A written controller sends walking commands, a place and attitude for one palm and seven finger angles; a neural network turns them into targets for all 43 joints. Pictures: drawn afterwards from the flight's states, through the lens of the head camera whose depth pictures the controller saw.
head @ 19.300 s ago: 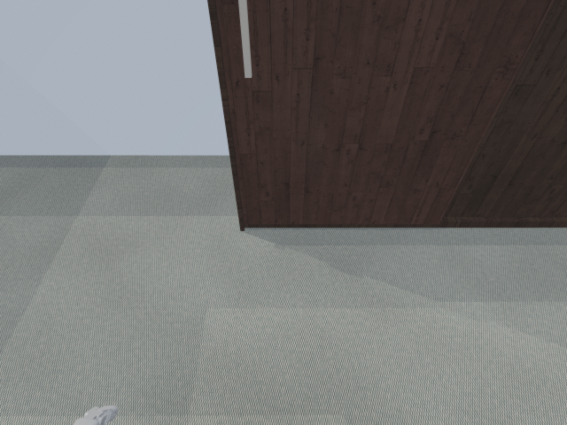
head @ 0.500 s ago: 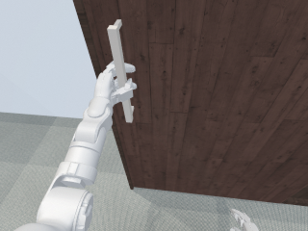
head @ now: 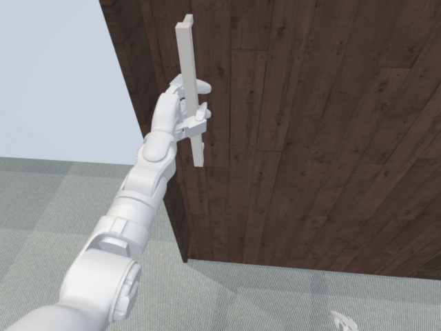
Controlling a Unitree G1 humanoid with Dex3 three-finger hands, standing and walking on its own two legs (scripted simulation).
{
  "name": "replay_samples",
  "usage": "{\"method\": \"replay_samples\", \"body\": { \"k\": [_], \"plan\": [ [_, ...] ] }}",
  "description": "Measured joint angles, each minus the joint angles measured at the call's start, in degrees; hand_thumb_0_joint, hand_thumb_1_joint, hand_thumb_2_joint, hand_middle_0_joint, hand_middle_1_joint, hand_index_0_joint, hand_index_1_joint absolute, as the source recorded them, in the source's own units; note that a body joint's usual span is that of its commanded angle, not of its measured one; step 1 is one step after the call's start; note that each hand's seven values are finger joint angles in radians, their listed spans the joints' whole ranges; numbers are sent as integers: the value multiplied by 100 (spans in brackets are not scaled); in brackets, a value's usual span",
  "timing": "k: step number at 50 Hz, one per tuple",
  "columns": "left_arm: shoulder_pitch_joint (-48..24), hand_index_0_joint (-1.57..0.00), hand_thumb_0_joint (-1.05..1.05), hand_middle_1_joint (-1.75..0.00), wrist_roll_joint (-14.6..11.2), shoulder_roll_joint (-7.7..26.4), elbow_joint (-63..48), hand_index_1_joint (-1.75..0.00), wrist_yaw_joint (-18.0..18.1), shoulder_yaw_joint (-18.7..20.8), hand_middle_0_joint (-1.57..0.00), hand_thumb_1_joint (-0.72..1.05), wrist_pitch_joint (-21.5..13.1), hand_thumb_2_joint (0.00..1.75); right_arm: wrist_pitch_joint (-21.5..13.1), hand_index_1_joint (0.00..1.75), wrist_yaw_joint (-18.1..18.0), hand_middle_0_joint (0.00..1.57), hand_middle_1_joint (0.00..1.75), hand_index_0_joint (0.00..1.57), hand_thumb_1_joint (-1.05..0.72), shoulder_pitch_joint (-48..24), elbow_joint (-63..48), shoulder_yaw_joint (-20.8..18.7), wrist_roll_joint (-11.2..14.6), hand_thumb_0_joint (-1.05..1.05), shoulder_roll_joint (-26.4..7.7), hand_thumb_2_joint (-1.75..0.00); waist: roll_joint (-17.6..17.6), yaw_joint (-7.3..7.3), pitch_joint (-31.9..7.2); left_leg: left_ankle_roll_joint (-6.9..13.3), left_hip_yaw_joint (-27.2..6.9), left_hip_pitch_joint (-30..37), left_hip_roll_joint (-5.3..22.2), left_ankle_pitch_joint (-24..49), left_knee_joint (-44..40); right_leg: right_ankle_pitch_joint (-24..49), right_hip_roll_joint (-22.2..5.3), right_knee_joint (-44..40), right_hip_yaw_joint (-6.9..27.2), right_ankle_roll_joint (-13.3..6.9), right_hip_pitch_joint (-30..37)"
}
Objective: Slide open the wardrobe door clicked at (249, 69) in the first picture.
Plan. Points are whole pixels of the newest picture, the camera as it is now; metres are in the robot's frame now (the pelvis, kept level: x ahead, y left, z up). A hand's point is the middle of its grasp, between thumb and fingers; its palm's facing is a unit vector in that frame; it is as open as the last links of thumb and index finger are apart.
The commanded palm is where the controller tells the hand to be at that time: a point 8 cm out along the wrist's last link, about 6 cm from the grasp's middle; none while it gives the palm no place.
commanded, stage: step sideways, sliding the door along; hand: left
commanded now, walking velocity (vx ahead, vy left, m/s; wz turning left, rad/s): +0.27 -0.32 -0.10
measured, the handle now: (194, 103) +0.49 +0.08 +0.17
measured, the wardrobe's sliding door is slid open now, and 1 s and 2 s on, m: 0.04 0.15 0.50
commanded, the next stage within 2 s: none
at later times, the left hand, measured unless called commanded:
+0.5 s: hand (222, 121) +0.44 +0.02 +0.16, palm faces +0.02 -1.00 -0.05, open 5.7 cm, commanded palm +0.42 +0.03 +0.17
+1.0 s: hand (267, 120) +0.44 -0.06 +0.16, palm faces +0.34 -0.94 -0.06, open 6.0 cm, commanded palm +0.41 -0.08 +0.16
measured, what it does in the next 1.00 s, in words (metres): steps to the right: right foot, then right foot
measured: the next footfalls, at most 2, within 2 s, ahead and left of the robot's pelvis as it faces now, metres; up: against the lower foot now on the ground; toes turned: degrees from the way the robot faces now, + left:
right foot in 0.24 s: +0.05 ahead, -0.17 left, +0.00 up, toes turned -3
right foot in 0.80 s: +0.12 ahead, -0.40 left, +0.00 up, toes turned -2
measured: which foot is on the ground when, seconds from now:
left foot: down 0.00-0.82, up 0.84-0.96, down 0.98-1.00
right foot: down 0.00-0.02, up 0.04-0.22, down 0.24-0.44, up 0.46-0.78, down 0.80-0.98, up 1.00-1.00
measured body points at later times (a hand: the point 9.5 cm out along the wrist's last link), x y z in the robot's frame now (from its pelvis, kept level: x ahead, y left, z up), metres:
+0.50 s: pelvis +0.01 -0.09 -0.02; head +0.08 -0.08 +0.43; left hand +0.43 +0.08 +0.17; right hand +0.17 -0.34 -0.12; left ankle +0.03 +0.04 -0.73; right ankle +0.00 -0.19 -0.69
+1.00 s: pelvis +0.06 -0.26 -0.01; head +0.17 -0.26 +0.42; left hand +0.42 -0.01 +0.17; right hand +0.30 -0.47 -0.13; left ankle +0.05 -0.14 -0.74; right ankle +0.09 -0.40 -0.71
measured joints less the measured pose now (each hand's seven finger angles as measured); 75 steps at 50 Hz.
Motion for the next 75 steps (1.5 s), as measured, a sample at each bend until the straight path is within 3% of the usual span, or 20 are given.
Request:
{"method": "replay_samples", "body": {
  "k": [7, 12, 15, 18, 21, 23, 28, 34, 38, 41, 43, 45, 48, 50, 53, 56, 64, 68, 71, 75],
  "plan": [
    [268, -33, -3, -140, -83, 302, -350, -140, -34, 86, -43, 70, -330, 84, 110, 30, -241, 20, 30, 20, -90, -127, -159, -94, -59, 1, 155, -90, 78, -25, 328, -92, 109, 137, 278, -241, 285, -920, 179, 1572, 249, 2, -451],
    [262, -34, -3, -141, -30, 399, -610, -140, -76, 198, -44, 70, -360, 85, 224, 30, -202, 20, 30, 20, -90, -107, -183, -39, -6, 1, 204, -90, 111, 147, 599, -391, -61, 133, 631, -518, 750, 0, 53, 364, 133, -69, -53],
    [258, -33, -3, -141, 113, 341, -736, -140, -52, 346, -45, 71, -424, 86, 238, 30, -235, 21, 30, 20, -90, -232, -73, -105, 29, 2, 141, -90, 127, -5, 749, -257, -188, -310, 649, -1110, 1888, -34, 111, 576, -165, -86, -26],
    [298, -33, -3, -141, 203, 228, -949, -140, -40, 348, -45, 72, -399, 86, 226, 30, -283, 21, 30, 20, -90, -327, 16, -220, -9, 2, 13, -90, -35, 35, 878, -226, 92, -584, 468, -1410, 2588, -161, 2, 500, -228, -136, 77],
    [370, -33, -3, -141, 241, 187, -1222, -140, 11, 273, -45, 73, -467, 86, 171, 30, -333, 20, 30, 20, -90, -388, -35, -247, -105, 2, -108, -90, -210, 90, 929, -237, 584, -288, 468, -560, 1334, -185, -77, 551, -228, -137, 9],
    [378, -32, -2, -141, 178, 257, -1433, -140, 42, 232, -45, 73, -526, 86, 98, 30, -325, 20, 30, 20, -90, -466, -121, -310, -134, 2, -150, -90, -241, 109, 946, -51, 686, -65, 575, -117, 603, -481, -10, 1446, -169, -70, -436],
    [488, -30, -1, -141, 50, 443, -1853, -140, 99, 308, -45, 76, -595, 86, 73, 30, -59, 20, 30, 20, -90, -840, -133, -337, -52, 2, 118, -90, -255, 331, 1400, -365, 647, 166, 988, -220, 581, -676, 10, 3879, 158, 91, -1441],
    [434, -29, -2, -141, 138, 442, -2125, -140, 118, 249, -45, 76, -492, 87, 15, 30, 81, 20, 30, 20, -90, -758, -363, -238, 54, 1, 351, -90, 22, 772, 1590, -794, 232, 352, 1627, 113, 12, -189, -548, 2447, 168, 254, -1391],
    [413, -27, -2, -141, 108, 593, -2235, -140, 163, 340, -45, 75, -438, 87, -115, 30, 138, 21, 30, 20, -90, -722, -539, -167, 110, 1, 395, -90, 152, 939, 1647, -1046, -81, 358, 1896, 111, 8, 2, -569, 1323, 5, 311, -750],
    [443, -24, -3, -141, 77, 723, -2262, -140, 257, 596, -45, 75, -386, 86, -176, 30, 181, 21, 30, 20, -90, -821, -583, -130, 181, 1, 328, -90, 243, 910, 1615, -813, -357, 113, 1988, -156, 556, 231, -453, 491, -205, 460, -132],
    [622, -22, -3, -141, 85, 639, -2366, -140, 393, 858, -45, 74, -411, 86, -172, 30, 130, 21, 30, 20, -90, -1071, -475, -196, 190, 1, 97, -90, 500, 677, 1662, -482, -571, -274, 1735, -888, 1479, -33, -435, 735, -388, 444, -187],
    [851, -22, -4, -141, 87, 556, -2590, -140, 447, 970, -45, 74, -364, 85, -165, 30, 31, 21, 30, 20, -90, -1227, -399, -305, 160, 2, -85, -90, 481, 539, 1639, -394, -327, -595, 1164, -1678, 2444, -77, -587, 786, -414, 353, -276],
    [1153, -22, -3, -141, 53, 389, -3064, -140, 530, 935, -45, 75, -338, 84, -230, 30, -90, 20, 30, 20, -90, -1305, -382, -401, 159, 2, -259, -90, 363, 401, 1641, -321, 354, -361, 683, -1245, 1601, 153, -646, 776, -459, 220, -359],
    [1290, -23, -1, -141, 128, 319, -3387, -140, 545, 805, -45, 75, -392, 83, -215, 30, -86, 20, 30, 20, -90, -1234, -501, -494, 119, 2, -290, -90, 353, 387, 1666, -205, 594, 40, 796, 218, 570, 252, -471, 1425, -448, 233, -630],
    [1300, -24, 0, -141, 264, 293, -3606, -139, 395, 581, -45, 77, -459, 82, -157, 30, 189, 20, 30, 20, -91, -1122, -599, -578, 108, 2, -132, -90, 31, 672, 1883, -318, 652, 325, 1014, -190, 481, -966, -178, 2994, -21, 198, -1129],
    [1470, -24, 0, -141, 404, 243, -3787, -137, 327, 438, -45, 77, -455, 82, -261, 30, 397, 20, 30, 20, -91, -980, -706, -537, 79, 2, -52, -90, 24, 783, 1890, -549, 561, 552, 1344, -157, 117, -973, -159, 3390, -24, 229, -1385],
    [2110, -24, -1, -141, 270, 301, -4137, -137, 249, 470, -45, 77, -499, 83, -516, 30, 419, 20, 30, 20, -90, -796, -1065, -342, 23, 2, 215, -90, 241, 938, 1744, -1124, 509, 1001, 2002, 36, -336, -45, -353, 1581, 6, 357, -849],
    [2343, -24, -2, -141, 199, 314, -4234, -136, 381, 732, -45, 74, -534, 84, -611, 30, 408, 20, 30, 20, -90, -920, -1064, -180, 120, 2, 270, -90, 372, 859, 1617, -591, 217, 658, 2177, -383, 593, 307, -215, 576, -200, 292, -192],
    [2756, -23, -2, -141, 183, 86, -4546, -136, 513, 847, -45, 73, -601, 83, -557, 30, 295, 20, 30, 20, -90, -1291, -859, -220, 48, 2, 55, -90, 482, 682, 1561, -427, -204, -103, 1337, -1897, 2282, 218, -250, 754, -131, 94, -551],
    [3162, -22, -1, -141, 186, -162, -5072, -138, 588, 539, -45, 76, -650, 83, -531, 30, 211, 20, 30, 20, -90, -1486, -727, -335, 27, 2, -130, -90, 301, 451, 1616, -391, 170, -484, 382, -2232, 2643, 671, -340, 202, -54, -17, -593]
  ]
}}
